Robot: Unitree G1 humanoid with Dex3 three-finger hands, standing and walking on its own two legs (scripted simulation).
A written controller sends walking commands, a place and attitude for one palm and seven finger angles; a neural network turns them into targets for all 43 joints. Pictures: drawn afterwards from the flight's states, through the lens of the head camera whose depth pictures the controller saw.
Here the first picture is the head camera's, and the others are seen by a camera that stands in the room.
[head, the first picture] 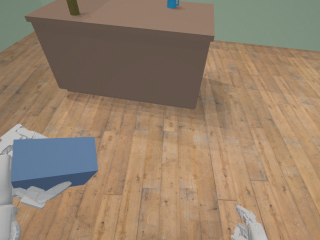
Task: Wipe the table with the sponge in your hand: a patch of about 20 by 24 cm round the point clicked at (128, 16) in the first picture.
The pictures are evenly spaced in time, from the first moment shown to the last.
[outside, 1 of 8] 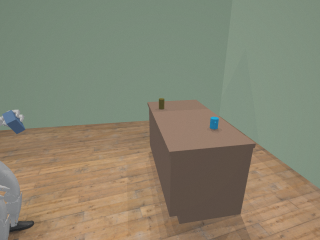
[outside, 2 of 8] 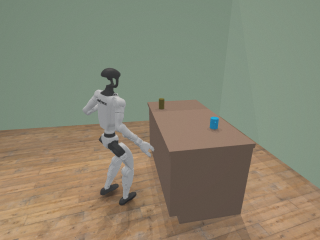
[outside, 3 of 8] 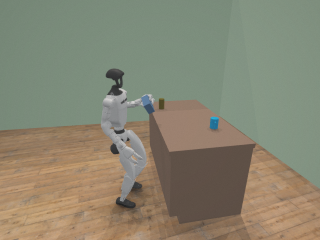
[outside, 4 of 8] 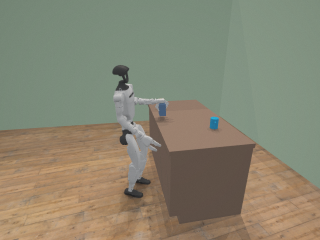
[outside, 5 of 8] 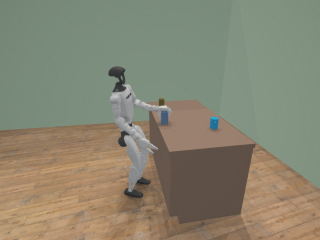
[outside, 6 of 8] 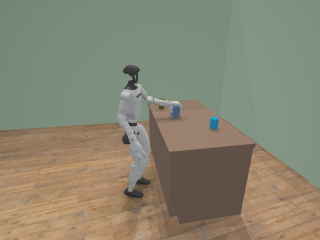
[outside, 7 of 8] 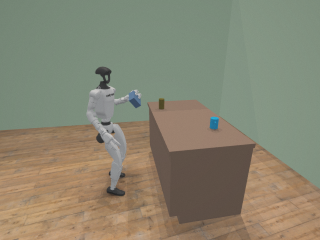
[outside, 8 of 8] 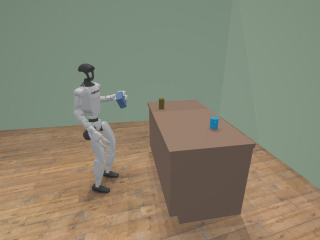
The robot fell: no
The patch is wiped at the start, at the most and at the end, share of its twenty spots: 0.00 1.00 1.00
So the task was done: yes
